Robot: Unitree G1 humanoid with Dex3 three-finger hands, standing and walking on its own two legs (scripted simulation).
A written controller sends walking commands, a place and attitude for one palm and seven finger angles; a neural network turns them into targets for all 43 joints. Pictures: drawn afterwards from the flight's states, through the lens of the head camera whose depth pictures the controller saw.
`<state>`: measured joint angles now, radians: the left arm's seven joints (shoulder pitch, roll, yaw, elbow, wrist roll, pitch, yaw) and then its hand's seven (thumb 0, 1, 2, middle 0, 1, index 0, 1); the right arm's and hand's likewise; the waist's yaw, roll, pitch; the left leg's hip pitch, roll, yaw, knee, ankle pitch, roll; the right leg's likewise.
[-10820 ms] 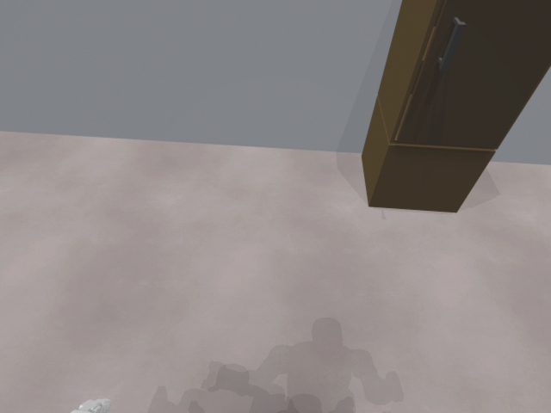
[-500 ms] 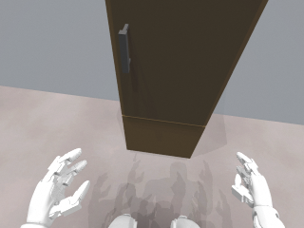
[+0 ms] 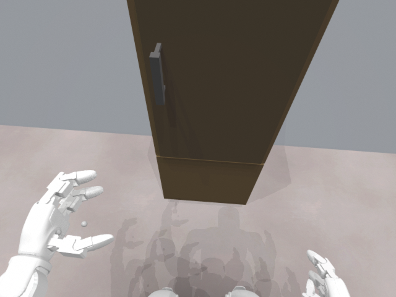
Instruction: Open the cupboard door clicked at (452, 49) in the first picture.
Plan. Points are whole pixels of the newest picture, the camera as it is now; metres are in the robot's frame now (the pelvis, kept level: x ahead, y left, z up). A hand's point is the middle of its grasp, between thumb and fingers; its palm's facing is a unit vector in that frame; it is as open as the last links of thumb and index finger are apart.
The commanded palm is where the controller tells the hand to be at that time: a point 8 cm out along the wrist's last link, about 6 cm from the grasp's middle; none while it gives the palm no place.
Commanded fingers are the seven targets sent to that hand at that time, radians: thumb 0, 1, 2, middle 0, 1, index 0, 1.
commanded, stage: raise the hand with hooked fingers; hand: left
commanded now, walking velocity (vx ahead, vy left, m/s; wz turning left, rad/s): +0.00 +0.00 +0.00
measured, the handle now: (159, 75) +0.59 +0.13 +0.10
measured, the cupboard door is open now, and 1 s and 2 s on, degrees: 0 0 0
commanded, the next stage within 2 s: move the hooked fingers beside the handle in 1.12 s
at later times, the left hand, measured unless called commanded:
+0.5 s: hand (52, 184) +0.28 +0.26 +0.11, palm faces +0.01 -1.00 -0.05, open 13.9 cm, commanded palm +0.25 +0.31 +0.11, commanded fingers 0.00 -0.50 0.30 -0.30 -1.20 -0.30 -1.20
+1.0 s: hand (56, 173) +0.30 +0.26 +0.12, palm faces +0.00 -1.00 -0.03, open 14.0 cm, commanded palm +0.27 +0.31 +0.12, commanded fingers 0.00 -0.50 0.30 -0.30 -1.20 -0.30 -1.20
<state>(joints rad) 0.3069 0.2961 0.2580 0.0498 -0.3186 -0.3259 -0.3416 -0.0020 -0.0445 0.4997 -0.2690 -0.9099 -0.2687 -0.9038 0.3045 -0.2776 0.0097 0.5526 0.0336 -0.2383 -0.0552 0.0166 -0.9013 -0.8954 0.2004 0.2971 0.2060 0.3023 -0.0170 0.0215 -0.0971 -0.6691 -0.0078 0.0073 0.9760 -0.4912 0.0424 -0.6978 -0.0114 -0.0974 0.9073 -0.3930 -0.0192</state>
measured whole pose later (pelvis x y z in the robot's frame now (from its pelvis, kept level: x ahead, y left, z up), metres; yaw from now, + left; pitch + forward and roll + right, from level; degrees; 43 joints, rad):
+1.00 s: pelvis +0.00 -0.01 +0.03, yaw +0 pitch +6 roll -1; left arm -0.07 0.42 0.44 0.41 -0.35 -0.21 -0.52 -0.02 -0.50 0.30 -0.30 -1.20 -0.30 -1.20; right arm 0.29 -0.28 0.05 0.56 0.04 -0.20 -0.09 0.01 -0.90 -0.90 0.20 0.30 0.21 0.30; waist 0.00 0.02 -0.05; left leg -0.46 0.00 0.02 0.76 -0.40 0.03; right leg -0.50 0.01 -0.09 0.71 -0.31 -0.03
